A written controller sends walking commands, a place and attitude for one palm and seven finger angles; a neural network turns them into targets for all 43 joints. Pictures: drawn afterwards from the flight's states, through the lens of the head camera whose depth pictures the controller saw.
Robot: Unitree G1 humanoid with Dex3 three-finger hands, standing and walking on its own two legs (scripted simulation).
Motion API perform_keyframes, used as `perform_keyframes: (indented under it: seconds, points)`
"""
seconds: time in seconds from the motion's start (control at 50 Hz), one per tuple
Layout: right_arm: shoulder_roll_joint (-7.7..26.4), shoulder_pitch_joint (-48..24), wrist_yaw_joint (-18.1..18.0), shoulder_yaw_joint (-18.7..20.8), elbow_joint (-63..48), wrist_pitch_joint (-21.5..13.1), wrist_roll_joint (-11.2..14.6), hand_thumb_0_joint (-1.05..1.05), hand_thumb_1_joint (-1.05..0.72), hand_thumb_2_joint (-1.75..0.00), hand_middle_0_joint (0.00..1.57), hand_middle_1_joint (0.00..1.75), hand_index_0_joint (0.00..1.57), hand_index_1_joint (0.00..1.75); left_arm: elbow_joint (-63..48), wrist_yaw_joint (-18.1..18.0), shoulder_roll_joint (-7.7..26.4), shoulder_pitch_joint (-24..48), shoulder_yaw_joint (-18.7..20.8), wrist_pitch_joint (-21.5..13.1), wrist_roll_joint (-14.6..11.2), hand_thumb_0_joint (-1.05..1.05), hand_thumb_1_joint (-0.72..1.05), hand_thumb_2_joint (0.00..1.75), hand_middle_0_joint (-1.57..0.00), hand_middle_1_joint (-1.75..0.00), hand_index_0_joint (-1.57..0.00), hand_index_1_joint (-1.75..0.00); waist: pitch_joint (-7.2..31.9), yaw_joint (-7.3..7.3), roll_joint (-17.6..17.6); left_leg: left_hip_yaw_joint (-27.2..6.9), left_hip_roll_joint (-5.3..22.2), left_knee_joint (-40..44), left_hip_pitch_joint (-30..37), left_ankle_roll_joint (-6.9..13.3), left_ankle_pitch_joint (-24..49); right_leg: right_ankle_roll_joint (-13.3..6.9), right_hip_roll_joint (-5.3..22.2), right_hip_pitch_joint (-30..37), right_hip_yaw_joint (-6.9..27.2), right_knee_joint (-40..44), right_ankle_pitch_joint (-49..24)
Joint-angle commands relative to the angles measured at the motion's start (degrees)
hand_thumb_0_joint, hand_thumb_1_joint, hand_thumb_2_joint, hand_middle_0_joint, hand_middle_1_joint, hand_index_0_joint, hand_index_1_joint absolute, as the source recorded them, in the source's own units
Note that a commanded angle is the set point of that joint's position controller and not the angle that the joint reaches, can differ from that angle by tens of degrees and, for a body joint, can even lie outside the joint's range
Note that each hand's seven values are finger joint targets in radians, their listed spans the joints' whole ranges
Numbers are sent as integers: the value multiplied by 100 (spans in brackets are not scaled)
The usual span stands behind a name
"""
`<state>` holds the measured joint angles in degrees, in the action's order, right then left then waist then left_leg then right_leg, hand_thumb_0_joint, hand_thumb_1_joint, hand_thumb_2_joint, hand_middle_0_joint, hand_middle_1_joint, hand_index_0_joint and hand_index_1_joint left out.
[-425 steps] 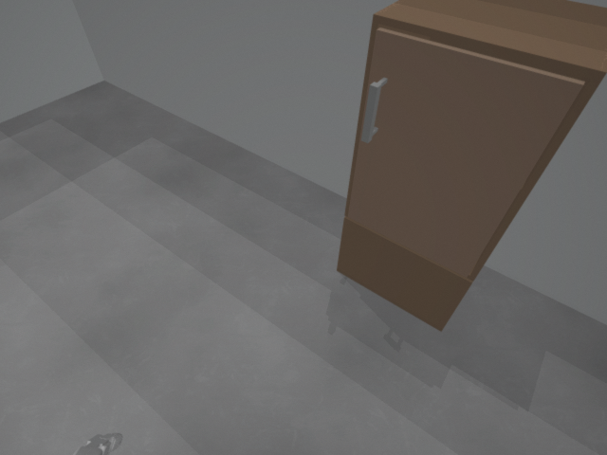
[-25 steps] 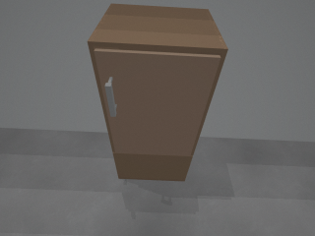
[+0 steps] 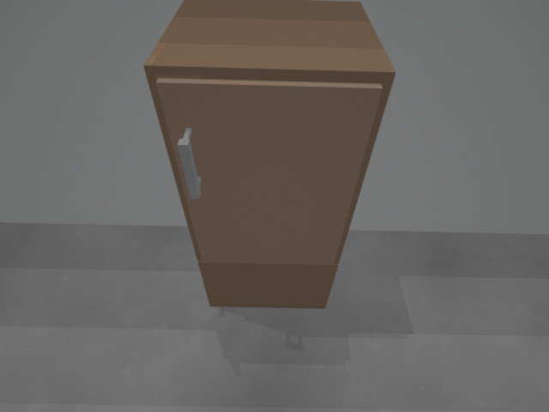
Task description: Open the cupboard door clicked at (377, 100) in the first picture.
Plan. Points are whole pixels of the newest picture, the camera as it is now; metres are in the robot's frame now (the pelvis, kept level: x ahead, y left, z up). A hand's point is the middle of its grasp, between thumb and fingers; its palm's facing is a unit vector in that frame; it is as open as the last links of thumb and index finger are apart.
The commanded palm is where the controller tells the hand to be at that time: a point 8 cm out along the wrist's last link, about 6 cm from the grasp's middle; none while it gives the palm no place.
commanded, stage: look again from close up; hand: left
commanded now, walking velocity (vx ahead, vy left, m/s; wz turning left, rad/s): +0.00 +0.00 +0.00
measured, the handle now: (191, 164) +0.58 +0.21 +0.01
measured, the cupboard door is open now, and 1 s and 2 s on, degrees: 0 0 0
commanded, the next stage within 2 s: raise the hand with hooked fingers in 0.44 s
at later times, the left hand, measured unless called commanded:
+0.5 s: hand out of the picture +0.04 +0.19 -0.17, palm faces +0.01 -0.98 -0.21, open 7.4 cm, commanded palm none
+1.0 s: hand (143, 406) +0.15 +0.20 -0.08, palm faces +0.08 -1.00 +0.03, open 8.8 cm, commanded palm +0.15 +0.26 -0.04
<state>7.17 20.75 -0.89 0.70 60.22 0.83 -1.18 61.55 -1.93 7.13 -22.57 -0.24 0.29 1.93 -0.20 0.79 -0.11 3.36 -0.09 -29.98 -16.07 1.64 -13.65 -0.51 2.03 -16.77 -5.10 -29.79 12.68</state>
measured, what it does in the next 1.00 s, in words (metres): lowers itself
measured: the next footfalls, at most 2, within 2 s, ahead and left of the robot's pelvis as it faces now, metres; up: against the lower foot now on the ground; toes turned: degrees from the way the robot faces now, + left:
none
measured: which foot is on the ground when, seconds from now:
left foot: down 0.00-1.00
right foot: down 0.00-1.00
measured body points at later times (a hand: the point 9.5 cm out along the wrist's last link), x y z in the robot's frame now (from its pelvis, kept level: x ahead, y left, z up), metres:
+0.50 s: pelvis +0.01 +0.01 +0.00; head -0.01 +0.01 +0.45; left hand +0.04 +0.24 -0.15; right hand +0.04 -0.22 -0.15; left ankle +0.03 +0.10 -0.73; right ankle +0.03 -0.11 -0.73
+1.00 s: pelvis -0.02 +0.00 -0.09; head +0.01 +0.02 +0.36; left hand +0.14 +0.26 -0.08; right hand +0.21 -0.24 -0.10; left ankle +0.03 +0.10 -0.73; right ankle +0.04 -0.11 -0.73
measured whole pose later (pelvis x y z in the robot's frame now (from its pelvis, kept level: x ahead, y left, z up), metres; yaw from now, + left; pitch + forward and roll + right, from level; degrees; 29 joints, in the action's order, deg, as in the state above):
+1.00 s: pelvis -0.02 +0.00 -0.09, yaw +3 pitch +10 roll -1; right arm 16.2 10.8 -1.1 1.9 25.2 -14.3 2.1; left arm 10.7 17.9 13.0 -24.1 9.9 -24.1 -15.5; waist 6.6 -0.7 -3.1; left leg 0.6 -0.8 -66.6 -48.7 1.6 -28.0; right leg -1.5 0.7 -48.4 -3.3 -65.9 27.7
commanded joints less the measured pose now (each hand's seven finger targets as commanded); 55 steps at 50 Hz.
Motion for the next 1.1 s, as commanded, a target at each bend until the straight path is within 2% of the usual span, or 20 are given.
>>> perform_keyframes:
  seconds: [0.0,0.04,0.14,0.2,0.5,0.52,0.54,0.56,0.58,0.6,0.62,0.68,0.7,0.74,0.76,0.8,0.84,0.88,0.96,1.08]
  points:
    - [518,109,-76,149,-580,-106,-46,0,-90,-90,20,30,20,30,-532,-91,685,-151,160,-97,-29,0,90,90,-20,-30,-20,-30,-32,39,-501,-507,237,-29,-546,71,-915,-259,617,-169,1109,925,1614]
    - [430,320,-70,122,-514,-118,-16,0,-90,-90,20,30,20,30,-627,-103,703,40,172,-124,-57,0,90,90,-20,-30,-20,-30,-290,139,-355,-422,231,-101,-294,28,-493,-334,716,-574,1174,1020,1526]
    - [611,129,-87,63,-523,-229,32,0,-90,-90,20,30,20,30,-636,-98,671,-79,145,-154,-75,0,90,90,-20,-30,-20,-30,-520,-74,343,-724,590,484,-355,99,683,-164,329,71,610,379,-387]
    - [668,69,-106,57,-485,-261,35,0,-90,-90,20,30,20,30,-606,-107,683,-129,138,-152,-89,0,90,90,-20,-30,-20,-30,-323,-122,259,-616,607,437,-141,74,1357,-141,362,452,570,303,-990]
    - [830,-234,-40,59,-344,-171,43,0,-90,-90,20,30,20,30,-629,-72,780,194,139,-103,-89,0,90,90,-20,-30,-20,-30,-450,-79,135,-662,594,1089,-59,31,-102,-38,407,508,641,780,-188]
    - [945,-721,-19,15,-663,-229,92,0,-90,-90,20,30,20,30,-350,-259,934,-118,85,-138,-65,0,90,90,-20,-30,-20,-30,-797,-305,-490,-317,649,56,-294,-132,125,-64,670,295,802,671,-1478]
    - [1744,-930,-242,143,-2701,-1069,412,0,-90,-90,20,30,20,30,-9301,-229,2298,4630,1238,-1441,-1228,0,88,89,-20,-32,-20,-32,2258,483,875,-489,58,752,1119,-92,462,-137,21,716,270,200,-698]
    - [1292,-1235,-465,-79,-2352,-1636,404,0,-90,-90,20,30,20,30,-7710,-362,1780,1531,826,-1182,-834,0,85,88,-20,-33,-20,-33,1688,-164,1548,-563,284,1003,1274,-210,63,-250,-152,318,77,-219,228]
    - [1331,-1217,-515,-20,-2070,-1836,461,0,-90,-90,20,30,20,30,-7131,-611,1243,1315,574,-923,-1000,0,83,87,-21,-34,-21,-34,1181,19,1338,-576,245,1135,434,-316,-901,-178,-225,20,-106,-292,663]
    - [1063,-1012,-414,-54,-1918,-1880,510,0,-90,-90,20,30,20,30,-5824,-544,-70,-273,-169,-440,-1042,0,81,86,-21,-36,-21,-36,380,83,886,-684,215,1149,-9,-228,-1371,-132,-262,-418,-213,-246,697]
    - [1362,-1037,-396,-40,-2381,-1955,504,0,-90,-90,20,30,20,30,-6916,-468,300,752,49,-685,-1308,0,78,85,-21,-37,-21,-37,-151,148,851,-840,124,984,-471,-192,-1606,-92,-207,-497,-173,-195,795]
    - [1482,-1010,-307,123,-2589,-2080,317,0,-90,-90,20,30,20,30,-5583,-134,559,486,520,-1673,-1146,0,71,82,-21,-42,-21,-42,-612,252,-506,-781,-70,-88,-1388,-194,-1867,-45,-227,-1661,-120,-361,1894]
    - [1433,-1027,-240,176,-2674,-2087,239,0,-90,-90,20,30,20,30,-5116,113,410,392,570,-2091,-1206,0,69,81,-22,-43,-22,-43,-429,160,-1326,-708,-88,-538,-1778,-206,-1822,-34,-240,-2046,-129,-652,2252]
    - [1431,-1187,-95,323,-2978,-2138,140,0,-90,-90,20,30,20,30,-4582,819,436,-412,858,-2995,-1437,0,64,79,-22,-47,-22,-47,61,-201,-1935,-383,-155,-1512,-2510,-210,-1581,-50,-225,-2469,132,-1137,2918]
    - [1466,-1252,-16,371,-3187,-2128,112,0,-90,-90,20,30,20,30,-4593,1228,544,-604,970,-3385,-1539,0,62,78,-22,-48,-22,-48,322,-307,-1906,-299,-199,-1854,-2771,-207,-1484,-86,-199,-2448,312,-1328,2979]
    - [1570,-1316,155,434,-3624,-2045,148,0,-90,-90,20,30,20,30,-4474,2000,924,-700,1295,-3714,-1616,0,57,76,-22,-51,-22,-51,792,-437,-763,-205,-317,-2314,-2888,-194,-1151,-234,-140,-2253,526,-1804,2161]
    - [1535,-1502,124,373,-4047,-1930,293,0,-90,-90,20,30,20,30,-4955,2275,1207,-493,1477,-3399,-1678,0,53,74,-23,-54,-23,-54,1305,-609,-68,-135,-340,-2276,-3128,-125,-1493,-208,-115,-2289,632,-2013,2390]
    - [1589,-1560,42,338,-4391,-1829,343,0,-90,-90,20,30,20,30,-5811,2298,1511,107,1691,-3018,-1983,0,48,72,-23,-57,-23,-57,1266,-556,493,-355,-295,-1956,-3326,-134,-2590,-192,-120,-2486,731,-2091,3184]
    - [1398,-1202,-144,268,-4442,-1795,293,0,-90,-90,20,30,20,30,-8307,1697,1711,1065,1713,-3214,-1985,0,39,68,-24,-63,-24,-63,1851,-217,1090,-608,-101,-2155,-2714,5,-2165,-199,-226,-2549,698,-2183,2451]
    - [1515,-819,-266,145,-3712,-1861,207,0,-90,-90,20,30,20,30,-7750,1728,1401,1062,1056,-3471,-1728,0,25,62,-25,-72,-25,-72,1329,421,649,-820,5,-2839,-2812,42,-1120,-173,-441,-3240,360,-2483,1438]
